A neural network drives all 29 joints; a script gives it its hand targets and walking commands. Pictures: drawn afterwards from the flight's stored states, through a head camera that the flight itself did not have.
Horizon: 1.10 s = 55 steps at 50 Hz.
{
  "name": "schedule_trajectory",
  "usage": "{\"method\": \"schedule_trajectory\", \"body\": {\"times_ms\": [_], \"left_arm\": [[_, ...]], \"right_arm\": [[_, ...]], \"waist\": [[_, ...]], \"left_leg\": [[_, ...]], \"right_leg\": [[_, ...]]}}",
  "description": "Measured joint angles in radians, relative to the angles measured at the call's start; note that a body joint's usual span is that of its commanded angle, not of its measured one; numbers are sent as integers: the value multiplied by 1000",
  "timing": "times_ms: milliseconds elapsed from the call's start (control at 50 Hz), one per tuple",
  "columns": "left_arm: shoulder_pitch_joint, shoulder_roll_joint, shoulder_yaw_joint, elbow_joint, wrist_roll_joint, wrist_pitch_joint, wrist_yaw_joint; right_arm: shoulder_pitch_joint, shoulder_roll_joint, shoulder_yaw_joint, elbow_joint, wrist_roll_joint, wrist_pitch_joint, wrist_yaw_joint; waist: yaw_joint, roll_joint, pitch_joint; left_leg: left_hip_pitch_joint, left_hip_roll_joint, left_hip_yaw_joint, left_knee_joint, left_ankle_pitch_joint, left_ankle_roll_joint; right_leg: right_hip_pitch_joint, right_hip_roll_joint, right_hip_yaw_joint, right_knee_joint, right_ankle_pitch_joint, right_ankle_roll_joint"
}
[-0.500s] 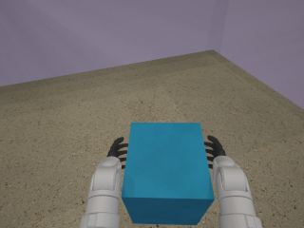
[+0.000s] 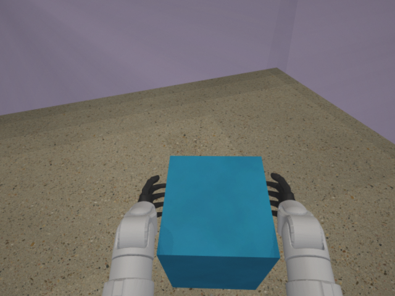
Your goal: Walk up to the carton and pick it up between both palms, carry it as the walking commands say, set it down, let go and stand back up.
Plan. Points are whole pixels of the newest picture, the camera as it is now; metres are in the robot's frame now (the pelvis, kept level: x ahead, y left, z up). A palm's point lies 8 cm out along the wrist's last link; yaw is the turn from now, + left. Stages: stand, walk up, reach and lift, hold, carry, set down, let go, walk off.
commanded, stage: carry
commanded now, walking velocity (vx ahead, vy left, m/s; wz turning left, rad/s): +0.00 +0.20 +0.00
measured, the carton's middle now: (214, 225) +0.30 +0.00 -0.01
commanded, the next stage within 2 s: none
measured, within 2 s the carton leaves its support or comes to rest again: neither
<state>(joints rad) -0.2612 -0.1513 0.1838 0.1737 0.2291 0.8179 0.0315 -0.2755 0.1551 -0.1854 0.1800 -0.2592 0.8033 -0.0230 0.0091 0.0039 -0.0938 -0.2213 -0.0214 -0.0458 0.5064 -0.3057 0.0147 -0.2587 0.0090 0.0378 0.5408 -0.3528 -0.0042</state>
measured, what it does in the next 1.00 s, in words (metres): steps to the left: right foot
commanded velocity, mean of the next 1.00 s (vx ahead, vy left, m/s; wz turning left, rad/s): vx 0.00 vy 0.20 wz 0.00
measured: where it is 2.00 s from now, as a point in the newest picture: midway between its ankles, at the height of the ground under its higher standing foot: outside the picture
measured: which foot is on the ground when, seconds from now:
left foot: down 0.00-0.80, up 0.82-1.00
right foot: down 0.00-0.52, up 0.54-0.76, down 0.78-1.00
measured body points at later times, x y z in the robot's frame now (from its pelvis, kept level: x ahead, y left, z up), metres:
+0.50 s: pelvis +0.06 +0.05 -0.02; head +0.05 +0.05 +0.43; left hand +0.31 +0.20 +0.07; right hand +0.32 -0.10 +0.07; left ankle +0.03 +0.11 -0.74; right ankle +0.03 -0.12 -0.74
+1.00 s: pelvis +0.03 +0.11 -0.01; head +0.01 +0.11 +0.44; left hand +0.27 +0.26 +0.07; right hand +0.28 -0.04 +0.08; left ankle +0.04 +0.25 -0.72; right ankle +0.06 -0.03 -0.74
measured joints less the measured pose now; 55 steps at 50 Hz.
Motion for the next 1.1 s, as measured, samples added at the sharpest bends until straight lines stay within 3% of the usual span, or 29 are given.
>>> {"method": "schedule_trajectory", "body": {"times_ms": [40,80,140,220,380,480,540,600,660,720,780,800,840,900,1000,1060,1100], "left_arm": [[7,2,-11,-56,-24,21,11],[12,3,-22,-99,-42,44,19],[34,6,-54,-171,-60,94,34],[79,14,-82,-315,-95,163,57],[181,24,-121,-570,-168,300,102],[227,23,-153,-624,-188,360,122],[258,23,-156,-651,-193,376,128],[281,22,-153,-673,-196,385,131],[283,22,-151,-677,-203,389,132],[277,22,-152,-677,-208,388,131],[267,23,-152,-676,-209,389,130],[262,22,-155,-667,-208,387,129],[254,23,-165,-631,-201,384,128],[265,22,-165,-605,-193,393,127],[271,22,-165,-636,-185,387,129],[268,22,-167,-664,-182,382,130],[266,23,-158,-673,-182,381,129]], "right_arm": [[7,-2,14,-60,17,25,-9],[18,-4,24,-113,34,53,-18],[47,-11,35,-194,76,103,-36],[70,-15,64,-319,129,174,-64],[160,-25,133,-559,190,312,-112],[232,-28,139,-639,214,369,-129],[252,-27,150,-652,221,382,-134],[265,-27,163,-656,224,387,-135],[278,-26,169,-670,217,391,-136],[280,-26,170,-683,212,394,-136],[275,-26,167,-692,210,400,-137],[271,-27,161,-689,210,401,-138],[271,-27,144,-669,213,405,-137],[266,-28,139,-634,217,418,-138],[253,-28,141,-636,228,403,-136],[245,-28,142,-655,231,395,-135],[239,-27,151,-650,229,388,-133]], "waist": [[3,9,-9],[-2,18,-19],[-17,16,-36],[-29,-6,-41],[-17,12,-45],[-9,2,-42],[-14,-24,-34],[-12,5,-23],[-9,24,-19],[-12,33,-25],[-12,31,-40],[-9,39,-45],[-9,49,-55],[-8,30,-60],[-8,-18,-41],[-11,-31,-31],[-13,-44,-22]], "left_leg": [[-21,6,4,8,56,-2],[-51,10,1,62,21,-5],[-85,17,37,88,-53,-4],[-68,7,83,15,41,1],[-127,-7,99,125,-50,29],[-123,-14,141,135,-84,23],[-102,-41,165,91,-55,85],[-90,-27,177,77,-47,94],[-78,-20,188,56,-35,103],[-80,-26,198,55,-31,110],[-96,-41,210,96,-51,113],[-110,-39,210,129,-67,110],[-158,-29,181,242,-135,56],[-224,2,130,389,-166,12],[-214,67,102,249,-119,-13],[-159,77,121,100,-50,-13],[-151,55,142,69,67,-22]], "right_leg": [[-22,-9,-21,7,49,-1],[-28,-11,-35,3,117,8],[-36,-22,-51,14,72,9],[-49,-53,-39,21,47,27],[-89,-79,-52,85,-1,49],[-88,-101,-48,98,-18,71],[-128,-130,-47,183,-48,67],[-195,-111,-88,334,-185,54],[-232,-95,-135,386,-178,42],[-220,-83,-168,321,-126,29],[-141,-82,-204,122,9,11],[-133,-82,-210,92,81,-1],[-142,-84,-220,117,71,-15],[-133,-104,-217,94,62,-8],[-134,-160,-191,45,114,33],[-153,-198,-171,57,125,68],[-173,-225,-145,94,101,82]]}}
